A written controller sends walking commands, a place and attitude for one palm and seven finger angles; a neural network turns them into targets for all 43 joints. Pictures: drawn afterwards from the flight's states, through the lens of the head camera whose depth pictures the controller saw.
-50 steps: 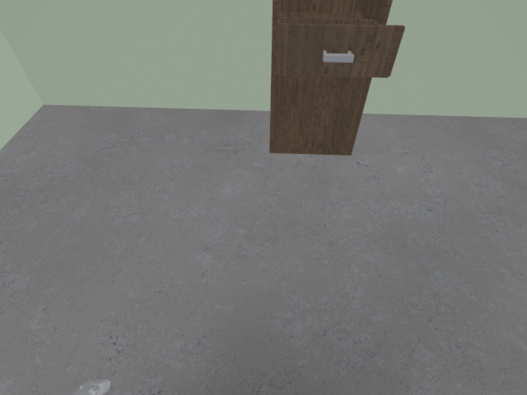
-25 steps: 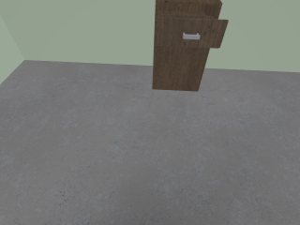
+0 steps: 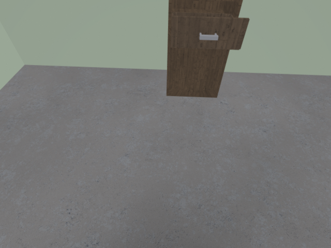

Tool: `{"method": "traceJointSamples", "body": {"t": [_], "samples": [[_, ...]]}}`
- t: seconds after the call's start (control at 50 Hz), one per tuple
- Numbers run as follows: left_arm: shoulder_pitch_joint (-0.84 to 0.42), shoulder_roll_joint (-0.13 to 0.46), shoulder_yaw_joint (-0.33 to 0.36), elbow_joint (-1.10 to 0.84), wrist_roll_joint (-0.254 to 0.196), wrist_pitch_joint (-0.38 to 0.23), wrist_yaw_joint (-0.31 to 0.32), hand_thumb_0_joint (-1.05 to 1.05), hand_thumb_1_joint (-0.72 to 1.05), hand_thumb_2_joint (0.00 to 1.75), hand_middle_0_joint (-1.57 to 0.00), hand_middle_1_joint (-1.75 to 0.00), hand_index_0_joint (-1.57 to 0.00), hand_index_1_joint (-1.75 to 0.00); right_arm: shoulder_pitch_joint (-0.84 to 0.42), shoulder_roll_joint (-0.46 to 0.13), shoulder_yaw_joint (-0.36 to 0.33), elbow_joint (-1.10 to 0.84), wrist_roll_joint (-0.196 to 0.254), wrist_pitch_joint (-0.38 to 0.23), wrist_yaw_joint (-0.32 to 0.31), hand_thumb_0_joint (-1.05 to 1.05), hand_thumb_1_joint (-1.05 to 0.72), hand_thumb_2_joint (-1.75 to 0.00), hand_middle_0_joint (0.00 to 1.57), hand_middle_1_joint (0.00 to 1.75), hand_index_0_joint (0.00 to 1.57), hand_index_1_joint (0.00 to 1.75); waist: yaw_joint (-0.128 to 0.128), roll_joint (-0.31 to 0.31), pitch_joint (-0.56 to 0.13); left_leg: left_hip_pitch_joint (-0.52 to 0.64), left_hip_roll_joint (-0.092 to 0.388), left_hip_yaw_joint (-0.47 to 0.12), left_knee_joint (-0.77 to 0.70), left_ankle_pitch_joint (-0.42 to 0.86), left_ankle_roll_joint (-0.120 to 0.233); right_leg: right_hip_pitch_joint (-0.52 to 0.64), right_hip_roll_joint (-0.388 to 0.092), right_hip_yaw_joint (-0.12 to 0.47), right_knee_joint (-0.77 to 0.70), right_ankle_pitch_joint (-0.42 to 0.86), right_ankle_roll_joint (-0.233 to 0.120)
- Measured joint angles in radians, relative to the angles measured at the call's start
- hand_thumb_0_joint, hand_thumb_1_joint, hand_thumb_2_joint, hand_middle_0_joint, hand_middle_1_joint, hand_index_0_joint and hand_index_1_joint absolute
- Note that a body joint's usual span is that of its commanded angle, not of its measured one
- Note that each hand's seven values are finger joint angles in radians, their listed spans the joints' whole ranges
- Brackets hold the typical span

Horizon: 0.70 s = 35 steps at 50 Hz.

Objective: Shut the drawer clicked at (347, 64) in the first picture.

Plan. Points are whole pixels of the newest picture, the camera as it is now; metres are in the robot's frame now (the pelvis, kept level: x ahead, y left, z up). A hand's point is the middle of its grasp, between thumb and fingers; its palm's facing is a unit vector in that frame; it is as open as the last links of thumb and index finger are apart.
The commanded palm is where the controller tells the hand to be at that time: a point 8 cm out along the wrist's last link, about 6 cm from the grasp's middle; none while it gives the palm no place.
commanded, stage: look at it before walking up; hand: left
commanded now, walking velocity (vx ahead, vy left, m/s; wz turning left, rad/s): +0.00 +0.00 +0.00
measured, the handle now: (208, 35) +1.24 -0.18 -0.04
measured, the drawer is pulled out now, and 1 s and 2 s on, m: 0.30 0.30 0.30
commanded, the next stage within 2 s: walk to a spot facing it in 0.54 s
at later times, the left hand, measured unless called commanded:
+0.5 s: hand out of the picture +0.08 +0.25 -0.15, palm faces -0.02 -0.94 -0.34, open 7.4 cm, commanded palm none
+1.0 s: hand out of the picture +0.09 +0.17 -0.18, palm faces -0.14 -0.96 -0.24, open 7.4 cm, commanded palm none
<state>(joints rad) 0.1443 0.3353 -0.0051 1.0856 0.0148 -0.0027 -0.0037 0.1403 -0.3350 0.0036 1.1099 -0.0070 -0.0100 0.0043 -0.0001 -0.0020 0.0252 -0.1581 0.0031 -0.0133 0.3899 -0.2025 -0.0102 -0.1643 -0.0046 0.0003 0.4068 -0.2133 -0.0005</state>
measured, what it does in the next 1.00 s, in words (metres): shifts its weight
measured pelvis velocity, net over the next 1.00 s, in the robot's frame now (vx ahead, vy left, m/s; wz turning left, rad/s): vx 0.06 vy -0.04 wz -0.17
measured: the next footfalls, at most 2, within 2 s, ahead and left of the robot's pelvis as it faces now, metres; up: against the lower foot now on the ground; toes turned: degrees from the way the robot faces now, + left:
left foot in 1.50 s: +0.44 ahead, -0.01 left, +0.00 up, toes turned -18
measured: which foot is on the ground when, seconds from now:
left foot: down 0.00-1.00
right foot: down 0.00-1.00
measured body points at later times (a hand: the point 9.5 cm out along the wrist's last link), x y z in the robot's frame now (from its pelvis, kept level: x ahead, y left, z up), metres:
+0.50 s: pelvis +0.01 +0.00 +0.00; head +0.01 +0.00 +0.45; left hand +0.09 +0.29 -0.13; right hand +0.09 -0.30 -0.13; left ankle +0.01 +0.13 -0.74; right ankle +0.01 -0.12 -0.74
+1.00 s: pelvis +0.06 -0.04 -0.02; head +0.07 -0.06 +0.43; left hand +0.10 +0.22 -0.16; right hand +0.03 -0.29 -0.18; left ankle +0.01 +0.12 -0.74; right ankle +0.05 -0.12 -0.75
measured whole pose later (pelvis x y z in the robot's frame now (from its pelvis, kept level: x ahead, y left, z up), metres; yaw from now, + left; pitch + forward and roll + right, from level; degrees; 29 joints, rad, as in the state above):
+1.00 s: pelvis +0.06 -0.04 -0.02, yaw -10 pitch -1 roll +1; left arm 0.32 0.22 0.04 1.02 0.03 0.01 -0.05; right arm 0.28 -0.25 -0.03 1.06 -0.02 -0.01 0.00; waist 0.02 0.03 0.05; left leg -0.13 0.11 0.14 0.60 -0.43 -0.05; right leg -0.30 -0.01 -0.07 0.65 -0.35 -0.02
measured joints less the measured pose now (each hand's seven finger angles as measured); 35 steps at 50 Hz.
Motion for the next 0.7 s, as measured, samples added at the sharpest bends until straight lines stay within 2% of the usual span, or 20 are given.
{"method": "traceJointSamples", "body": {"t": [0.7], "samples": [[-0.004, 0.0, 0.003, 0.003, -0.001, -0.003, 0.007, 0.0, 0.91, 0.9, -0.2, -0.3, -0.2, -0.3, -0.029, -0.003, 0.003, 0.0, 0.0, -0.001, -0.007, 0.01, -0.91, -0.89, 0.2, 0.3, 0.2, 0.3, 0.008, 0.003, -0.002, 0.035, 0.007, 0.004, -0.028, -0.007, -0.006, 0.032, 0.007, 0.004, -0.027, -0.006, -0.004]]}}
